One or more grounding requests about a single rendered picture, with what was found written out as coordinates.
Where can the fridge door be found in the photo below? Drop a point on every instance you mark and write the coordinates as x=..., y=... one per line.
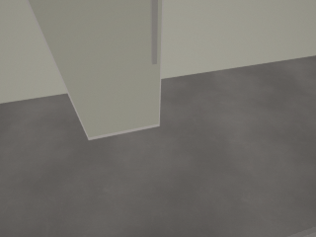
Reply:
x=102, y=49

